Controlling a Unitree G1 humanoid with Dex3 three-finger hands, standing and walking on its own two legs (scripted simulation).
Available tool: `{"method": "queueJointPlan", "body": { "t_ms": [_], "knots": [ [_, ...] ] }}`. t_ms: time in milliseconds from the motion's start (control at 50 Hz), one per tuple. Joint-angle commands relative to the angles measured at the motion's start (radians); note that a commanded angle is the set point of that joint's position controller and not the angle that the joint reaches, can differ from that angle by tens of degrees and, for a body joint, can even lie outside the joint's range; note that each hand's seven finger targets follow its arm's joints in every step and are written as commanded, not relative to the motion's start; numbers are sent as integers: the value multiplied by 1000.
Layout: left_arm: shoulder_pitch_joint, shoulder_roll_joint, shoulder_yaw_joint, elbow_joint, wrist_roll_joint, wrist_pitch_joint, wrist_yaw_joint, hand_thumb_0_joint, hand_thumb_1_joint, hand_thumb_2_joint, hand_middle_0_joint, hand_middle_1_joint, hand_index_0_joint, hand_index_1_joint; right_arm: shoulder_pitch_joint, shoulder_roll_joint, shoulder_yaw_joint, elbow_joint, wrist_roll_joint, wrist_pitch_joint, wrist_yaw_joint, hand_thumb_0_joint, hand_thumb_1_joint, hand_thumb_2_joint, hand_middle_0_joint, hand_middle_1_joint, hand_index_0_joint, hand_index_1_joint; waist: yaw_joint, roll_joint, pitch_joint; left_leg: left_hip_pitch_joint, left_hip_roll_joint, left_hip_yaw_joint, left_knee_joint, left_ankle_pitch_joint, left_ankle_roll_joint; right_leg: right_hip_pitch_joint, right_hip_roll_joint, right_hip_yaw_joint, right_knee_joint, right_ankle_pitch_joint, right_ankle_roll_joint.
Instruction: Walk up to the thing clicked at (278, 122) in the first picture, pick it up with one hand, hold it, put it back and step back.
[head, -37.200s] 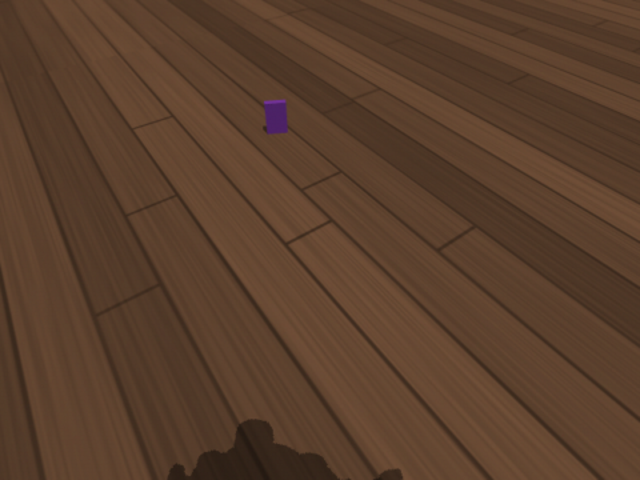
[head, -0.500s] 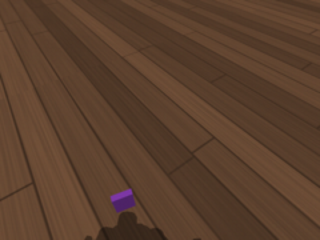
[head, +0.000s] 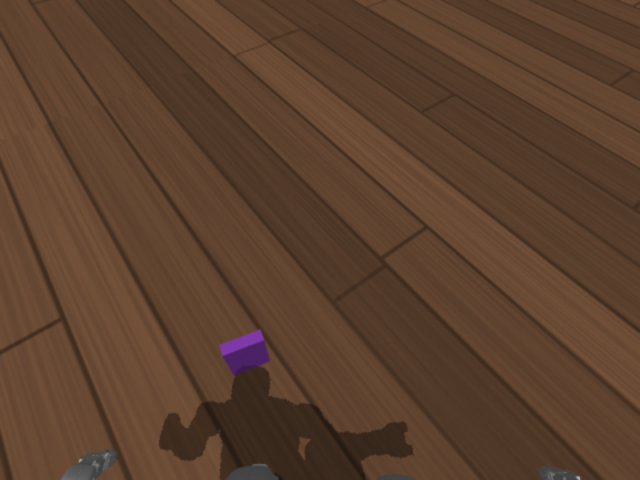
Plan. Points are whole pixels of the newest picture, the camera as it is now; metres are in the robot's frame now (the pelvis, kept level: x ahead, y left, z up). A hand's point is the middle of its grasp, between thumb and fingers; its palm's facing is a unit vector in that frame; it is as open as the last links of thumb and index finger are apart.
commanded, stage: step back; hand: left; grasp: from the side
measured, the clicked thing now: (246, 353) +0.48 +0.21 -0.67
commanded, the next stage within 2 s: none
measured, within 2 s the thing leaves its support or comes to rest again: neither
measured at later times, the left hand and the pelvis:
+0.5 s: hand out of the picture -0.03 +0.25 -0.15, palm faces -0.08 -0.91 -0.40, open 7.4 cm; pelvis -0.10 -0.01 -0.01, yaw -5 degrees
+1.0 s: hand out of the picture -0.10 +0.26 -0.15, palm faces -0.04 -0.93 -0.35, open 7.4 cm; pelvis -0.22 +0.00 +0.00, yaw -3 degrees
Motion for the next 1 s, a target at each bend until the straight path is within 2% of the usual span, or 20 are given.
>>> {"method": "queueJointPlan", "body": {
  "t_ms": [0, 40, 60, 140, 300, 340, 360, 380, 400, 420, 480, 580, 660, 700, 720, 740, 760, 780, 840, 980],
  "knots": [
    [-57, 245, 61, -128, 11, -6, 8, 0, 900, 900, -200, -300, -200, -300, 97, -199, -50, -73, -4, -7, 0, 0, -900, -900, 200, 300, 200, 300, -29, -90, -247, 161, 68, -100, -8, 175, 78, -93, -131, 123, 35, 154, -136],
    [-24, 185, 53, -130, 9, 9, 12, 0, 900, 900, -200, -300, -200, -300, 62, -308, -73, -101, -17, -19, 0, 0, -900, -900, 200, 300, 200, 300, -33, 205, -224, 74, 324, -417, -289, 315, 214, -130, 113, 45, 417, -329, -52],
    [6, 198, 62, -123, 16, 18, 19, 0, 900, 900, -200, -300, -200, -300, 75, -323, -82, -112, -29, -23, -4, 0, -900, -900, 200, 300, 200, 300, -35, 154, -235, 53, 354, -478, -302, 244, 253, -132, 117, 142, 568, -387, -54],
    [127, 202, 61, -98, -4, 20, 12, 0, 900, 900, -200, -300, -200, -300, -40, -239, -61, -181, -36, -31, -19, 0, -900, -900, 200, 300, 200, 300, 47, 106, -215, 90, 218, -230, -204, 286, 189, -210, 94, 182, 706, -250, -55],
    [168, 179, 77, -130, 18, -8, 7, 0, 900, 900, -200, -300, -200, -300, 48, -241, -59, -202, -31, -14, -26, 0, -900, -900, 200, 300, 200, 300, 8, 144, -273, 218, 228, -191, -73, 315, 203, -82, 25, 56, 129, -227, 2],
    [267, 181, 86, -85, 29, -16, 8, 0, 900, 900, -200, -300, -200, -300, 19, -250, -57, -211, -16, 0, -23, 0, -900, -900, 200, 300, 200, 300, 51, 128, -283, 106, 208, -160, -6, 240, 156, 79, 40, 10, -109, -20, -24],
    [248, 219, 95, -93, 43, -23, 10, 0, 900, 900, -200, -300, -200, -300, 33, -216, -45, -208, -6, 4, -20, 0, -900, -900, 200, 300, 200, 300, 41, 45, -253, -21, 155, -129, 53, 110, 100, 123, -1, 116, -139, 25, -46],
    [204, 300, 115, -122, 55, -27, 8, 0, 900, 900, -200, -300, -200, -300, 47, -168, -32, -222, -1, 3, -18, 0, -900, -900, 200, 300, 200, 300, 19, -203, -207, -217, 8, -42, 208, -164, 25, 121, -194, 435, -194, 18, -119],
    [119, 398, 132, -174, 52, -19, 7, 0, 900, 900, -200, -300, -200, -300, -10, -177, -44, -230, -2, 5, -34, 0, -900, -900, 200, 300, 200, 300, 71, -307, -143, -190, -117, -79, 423, -381, -11, -120, -370, 592, -261, -3, -303],
    [39, 396, 128, -209, 54, -24, 13, 0, 900, 900, -200, -300, -200, -300, -8, -217, -61, -214, -13, 5, -41, 0, -900, -900, 200, 300, 200, 300, 50, -304, -74, -95, -81, -160, 565, -362, -18, -293, -407, 640, -282, -11, -340],
    [-28, 250, 102, -226, 41, -31, 18, 0, 900, 900, -200, -300, -200, -300, 87, -194, -46, -170, 12, -2, -28, 0, -900, -900, 200, 300, 200, 300, -26, -146, -86, -162, -170, -169, 611, -221, -9, -88, -177, 232, -127, 354, -199],
    [130, 203, 100, -236, 34, -20, 25, 0, 900, 900, -200, -300, -200, -300, 71, -170, -17, -202, 11, -21, -46, 0, -900, -900, 200, 300, 200, 300, 68, -185, -190, -247, -126, -110, 368, -247, -40, 247, -174, 230, -28, 482, -218],
    [118, 221, 92, -258, 17, 0, 24, 0, 900, 900, -200, -300, -200, -300, 127, -156, -27, -196, -8, -34, -45, 0, -900, -900, 200, 300, 200, 300, 44, -223, -247, -68, -61, -45, -41, -156, -13, 265, -197, 224, 92, 555, -196],
    [94, 211, 79, -282, 5, 13, 18, 0, 900, 900, -200, -300, -200, -300, 176, -169, -43, -180, -24, -39, -43, 0, -900, -900, 200, 300, 200, 300, 18, -172, -255, 118, -25, -67, -245, 165, 4, 121, -146, 185, 162, 427, -128],
    [131, 170, 71, -285, 2, 17, 14, 0, 900, 900, -200, -300, -200, -300, 147, -236, -62, -196, -38, -43, -41, 0, -900, -900, 200, 300, 200, 300, 44, 6, -278, 228, 131, -273, -226, 379, 43, -38, -43, 124, 265, 174, -74],
    [106, 147, 69, -291, -2, 15, 19, 0, 900, 900, -200, -300, -200, -300, 100, -306, -74, -213, -41, -41, -33, 0, -900, -900, 200, 300, 200, 300, 44, 183, -250, 288, 267, -442, -199, 572, 138, -242, 116, 65, 391, -300, -39],
    [45, 187, 86, -294, 14, 14, 38, 0, 900, 900, -200, -300, -200, -300, 135, -351, -85, -223, -39, -38, -31, 0, -900, -900, 200, 300, 200, 300, -35, 229, -249, 169, 357, -527, -201, 549, 242, -193, 107, 162, 525, -431, -30],
    [26, 210, 91, -277, 19, 15, 39, 0, 900, 900, -200, -300, -200, -300, 118, -306, -80, -215, -35, -39, -37, 0, -900, -900, 200, 300, 200, 300, -29, 166, -205, 121, 337, -480, -207, 500, 250, -184, 97, 198, 614, -384, -31],
    [97, 184, 83, -251, -1, 13, 26, 0, 900, 900, -200, -300, -200, -300, 32, -205, -46, -239, -30, -40, -47, 0, -900, -900, 200, 300, 200, 300, 48, 108, -178, 187, 171, -206, -139, 625, 133, -262, 132, 214, 701, -242, -38],
    [96, 177, 81, -256, 15, -7, 25, 0, 900, 900, -200, -300, -200, -300, 108, -211, -60, -255, -21, -30, -45, 0, -900, -900, 200, 300, 200, 300, -20, 128, -204, 310, 215, -216, -89, 547, 237, -239, 83, 140, 457, -259, 22]
  ]
}}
